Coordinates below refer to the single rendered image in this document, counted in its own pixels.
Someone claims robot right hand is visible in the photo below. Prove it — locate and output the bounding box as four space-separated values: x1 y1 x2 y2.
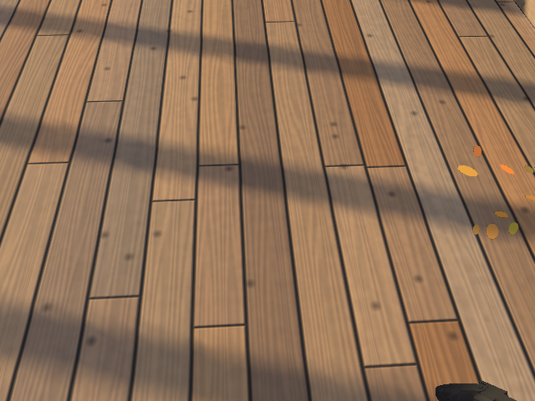
436 381 517 401

